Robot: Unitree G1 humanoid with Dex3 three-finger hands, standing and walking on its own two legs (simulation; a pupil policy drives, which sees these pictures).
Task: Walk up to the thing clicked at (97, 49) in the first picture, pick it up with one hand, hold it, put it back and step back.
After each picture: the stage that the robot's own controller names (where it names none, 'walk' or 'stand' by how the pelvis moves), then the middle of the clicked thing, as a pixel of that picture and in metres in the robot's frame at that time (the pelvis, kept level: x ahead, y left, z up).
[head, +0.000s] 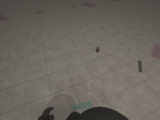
stand; (97, 49) +1.45 -0.14 -0.72
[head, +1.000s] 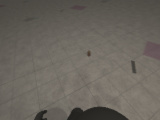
walk; (89, 53) +1.30 +0.14 -0.70
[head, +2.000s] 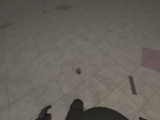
walk; (78, 71) +0.78 +0.26 -0.72
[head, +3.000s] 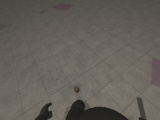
walk; (76, 89) +0.43 +0.24 -0.71
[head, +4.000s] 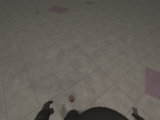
stand; (71, 98) +0.33 +0.21 -0.71
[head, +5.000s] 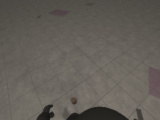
stand; (73, 100) +0.32 +0.21 -0.72
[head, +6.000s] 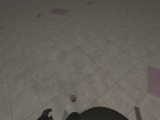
stand; (73, 98) +0.34 +0.22 -0.73
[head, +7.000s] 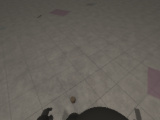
stand; (73, 99) +0.34 +0.22 -0.73
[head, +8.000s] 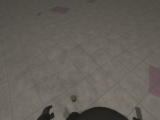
go down; (73, 98) +0.33 +0.22 -0.72
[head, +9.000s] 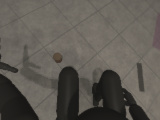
go down; (57, 58) +0.41 +0.25 -0.30
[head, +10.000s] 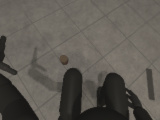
approach; (64, 60) +0.41 +0.25 -0.30
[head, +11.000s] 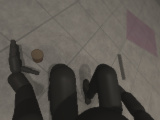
close in; (37, 56) +0.39 +0.28 -0.22
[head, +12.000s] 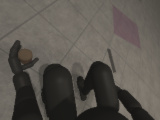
close; (25, 57) +0.39 +0.29 -0.22
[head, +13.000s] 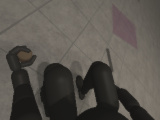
lift; (25, 56) +0.38 +0.29 -0.22
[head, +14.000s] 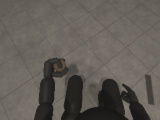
lift; (61, 68) +0.32 +0.22 -0.04
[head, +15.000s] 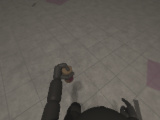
hold; (68, 74) +0.32 +0.17 -0.01
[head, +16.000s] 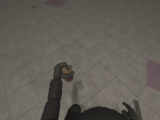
hold; (68, 73) +0.33 +0.17 -0.01
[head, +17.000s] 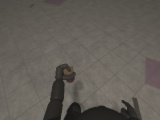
crouch; (69, 74) +0.33 +0.16 -0.03
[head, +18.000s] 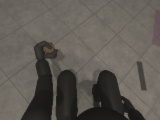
lower; (50, 52) +0.45 +0.25 -0.11
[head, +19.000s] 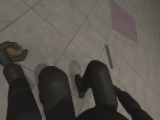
lower; (17, 53) +0.42 +0.30 -0.22
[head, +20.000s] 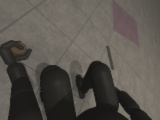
lower; (20, 52) +0.41 +0.30 -0.22
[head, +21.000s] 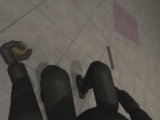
lower; (21, 52) +0.41 +0.30 -0.23
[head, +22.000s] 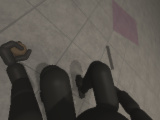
lower; (20, 52) +0.41 +0.30 -0.23
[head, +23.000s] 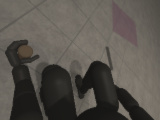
open; (25, 53) +0.40 +0.29 -0.23
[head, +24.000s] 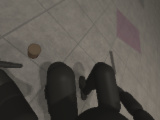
stand; (33, 51) +0.40 +0.28 -0.22
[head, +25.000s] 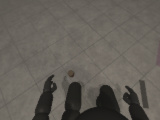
walk; (71, 74) +0.40 +0.22 -0.51
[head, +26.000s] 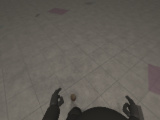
stand; (73, 97) +0.37 +0.20 -0.66
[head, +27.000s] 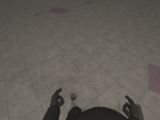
stand; (73, 96) +0.37 +0.21 -0.67
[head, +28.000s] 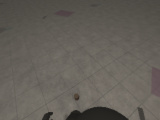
stand; (76, 97) +0.38 +0.20 -0.72
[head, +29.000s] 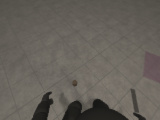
walk; (74, 83) +0.42 +0.16 -0.71
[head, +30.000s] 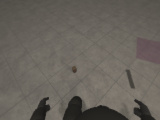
walk; (74, 69) +0.64 +0.26 -0.69
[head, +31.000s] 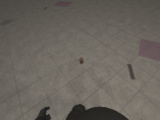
stand; (81, 60) +0.97 +0.25 -0.70
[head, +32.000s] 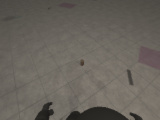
stand; (82, 62) +0.98 +0.19 -0.72
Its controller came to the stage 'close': yes
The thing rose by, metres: 0.71
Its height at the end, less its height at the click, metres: +0.00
